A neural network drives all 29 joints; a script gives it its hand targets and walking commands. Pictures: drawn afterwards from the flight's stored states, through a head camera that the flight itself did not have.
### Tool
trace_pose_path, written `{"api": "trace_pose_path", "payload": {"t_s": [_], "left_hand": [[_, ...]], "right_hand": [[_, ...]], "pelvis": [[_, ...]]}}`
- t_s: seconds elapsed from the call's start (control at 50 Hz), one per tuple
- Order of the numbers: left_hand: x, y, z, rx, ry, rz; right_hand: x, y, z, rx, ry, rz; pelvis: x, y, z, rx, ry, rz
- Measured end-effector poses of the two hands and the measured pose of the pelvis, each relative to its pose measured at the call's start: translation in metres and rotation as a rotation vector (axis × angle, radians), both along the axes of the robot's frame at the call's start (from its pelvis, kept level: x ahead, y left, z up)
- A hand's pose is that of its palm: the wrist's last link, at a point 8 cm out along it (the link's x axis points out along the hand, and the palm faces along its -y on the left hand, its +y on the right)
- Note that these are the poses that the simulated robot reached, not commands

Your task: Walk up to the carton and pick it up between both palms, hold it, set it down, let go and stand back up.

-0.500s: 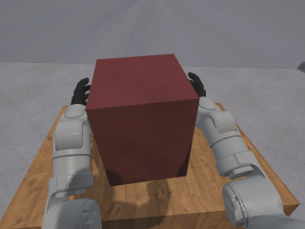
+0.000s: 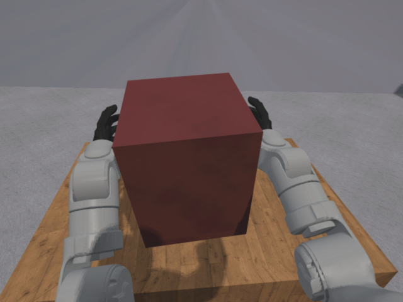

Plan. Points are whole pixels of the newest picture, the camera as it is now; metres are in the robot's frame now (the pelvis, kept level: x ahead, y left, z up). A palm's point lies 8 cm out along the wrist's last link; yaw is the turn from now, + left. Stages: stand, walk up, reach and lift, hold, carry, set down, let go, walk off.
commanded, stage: hold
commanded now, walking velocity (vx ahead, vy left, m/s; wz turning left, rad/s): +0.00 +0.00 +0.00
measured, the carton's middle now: (188, 158) +0.36 +0.00 +0.20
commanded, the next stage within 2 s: set down in 1.52 s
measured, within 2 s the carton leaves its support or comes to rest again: neither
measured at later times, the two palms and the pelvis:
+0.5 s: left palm (106, 145) +0.36 +0.15 +0.23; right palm (260, 134) +0.36 -0.14 +0.24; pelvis +0.00 +0.00 +0.00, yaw +0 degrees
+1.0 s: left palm (106, 146) +0.35 +0.15 +0.23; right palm (260, 135) +0.36 -0.14 +0.24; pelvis +0.00 +0.00 +0.00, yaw +0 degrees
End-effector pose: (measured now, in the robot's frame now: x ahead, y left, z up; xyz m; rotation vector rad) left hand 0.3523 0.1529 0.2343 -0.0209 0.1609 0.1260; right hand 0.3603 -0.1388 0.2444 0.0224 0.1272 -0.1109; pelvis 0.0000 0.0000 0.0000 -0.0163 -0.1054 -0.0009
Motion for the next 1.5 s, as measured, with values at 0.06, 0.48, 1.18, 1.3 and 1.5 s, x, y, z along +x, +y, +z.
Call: {"api": "trace_pose_path", "payload": {"t_s": [0.06, 0.48, 1.18, 1.3, 1.5], "left_hand": [[-0.0005, 0.0006, -0.0004, -0.001, 0.003, 0.000], [0.0055, 0.0004, -0.0010, 0.004, 0.007, -0.007], [0.0012, 0.0008, 0.0011, 0.000, 0.002, 0.000], [0.0032, 0.0006, 0.0013, 0.001, 0.008, -0.003], [0.0053, 0.0007, -0.0014, 0.001, 0.017, -0.005]], "right_hand": [[-0.0003, 0.0006, 0.0001, 0.007, 0.004, -0.001], [0.0038, 0.0005, -0.0002, -0.002, 0.008, -0.005], [0.0007, 0.0009, 0.0006, 0.009, 0.005, -0.002], [0.0020, 0.0007, 0.0006, 0.004, 0.011, -0.004], [0.0038, 0.0008, -0.0009, 0.003, 0.020, -0.005]], "pelvis": [[-0.0007, 0.0001, 0.0000, 0.000, 0.000, 0.000], [-0.0019, 0.0015, 0.0002, -0.002, 0.019, -0.003], [-0.0011, 0.0008, 0.0000, -0.001, 0.010, -0.001], [-0.0024, 0.0008, 0.0001, -0.001, 0.014, -0.002], [-0.0024, 0.0013, 0.0002, -0.001, 0.018, -0.003]]}}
